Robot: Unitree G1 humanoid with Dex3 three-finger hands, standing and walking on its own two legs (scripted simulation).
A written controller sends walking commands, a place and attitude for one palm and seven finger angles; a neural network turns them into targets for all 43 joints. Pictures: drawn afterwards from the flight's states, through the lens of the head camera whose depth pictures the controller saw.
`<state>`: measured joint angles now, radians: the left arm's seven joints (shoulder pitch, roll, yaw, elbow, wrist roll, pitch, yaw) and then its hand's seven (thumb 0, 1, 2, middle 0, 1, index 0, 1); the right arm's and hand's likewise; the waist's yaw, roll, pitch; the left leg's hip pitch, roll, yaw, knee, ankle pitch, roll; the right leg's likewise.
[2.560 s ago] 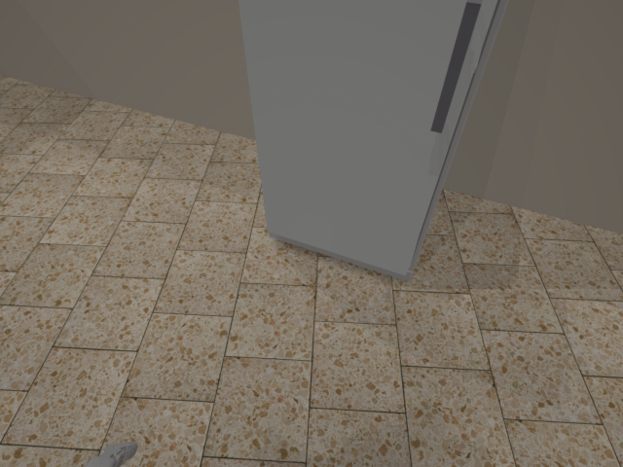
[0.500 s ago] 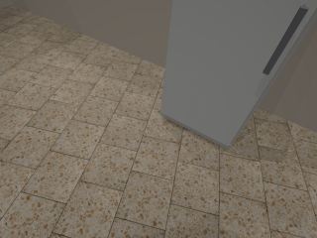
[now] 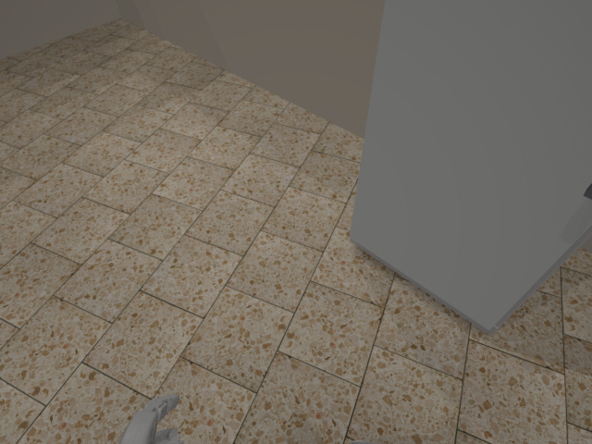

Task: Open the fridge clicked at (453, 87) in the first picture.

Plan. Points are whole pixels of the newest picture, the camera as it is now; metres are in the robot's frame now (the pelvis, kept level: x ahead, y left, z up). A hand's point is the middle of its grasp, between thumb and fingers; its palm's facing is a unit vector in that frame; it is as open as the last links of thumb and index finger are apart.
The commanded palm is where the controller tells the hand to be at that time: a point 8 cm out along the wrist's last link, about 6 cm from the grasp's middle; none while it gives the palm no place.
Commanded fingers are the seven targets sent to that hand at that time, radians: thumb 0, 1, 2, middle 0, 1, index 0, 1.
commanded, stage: walk to a spot facing it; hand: right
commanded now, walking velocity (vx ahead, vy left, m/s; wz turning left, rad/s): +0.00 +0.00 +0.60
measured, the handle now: out of the picture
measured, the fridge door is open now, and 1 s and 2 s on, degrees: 0 0 0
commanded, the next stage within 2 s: none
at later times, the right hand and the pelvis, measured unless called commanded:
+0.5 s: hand (413, 371) +0.25 -0.19 -0.15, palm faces -0.33 +0.92 -0.18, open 7.4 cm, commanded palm none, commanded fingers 0.00 -0.90 -0.90 0.20 0.30 0.20 0.30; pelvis +0.08 -0.05 +0.01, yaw +20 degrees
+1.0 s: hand (391, 354) +0.29 -0.17 -0.16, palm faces -0.54 +0.81 -0.23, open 7.4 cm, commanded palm none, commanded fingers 0.00 -0.90 -0.90 0.20 0.30 0.20 0.30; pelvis +0.11 -0.04 +0.01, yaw +38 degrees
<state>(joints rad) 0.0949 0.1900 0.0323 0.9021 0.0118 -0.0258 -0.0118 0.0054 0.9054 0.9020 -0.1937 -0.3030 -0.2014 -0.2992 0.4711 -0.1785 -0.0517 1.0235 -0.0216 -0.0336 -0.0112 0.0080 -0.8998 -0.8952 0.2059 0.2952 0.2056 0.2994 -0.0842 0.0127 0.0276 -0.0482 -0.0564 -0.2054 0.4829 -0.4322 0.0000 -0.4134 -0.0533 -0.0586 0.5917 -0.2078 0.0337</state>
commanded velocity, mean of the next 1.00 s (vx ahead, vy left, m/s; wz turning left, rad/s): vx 0.00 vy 0.00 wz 0.60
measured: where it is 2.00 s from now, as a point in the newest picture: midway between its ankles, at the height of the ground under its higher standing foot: outside the picture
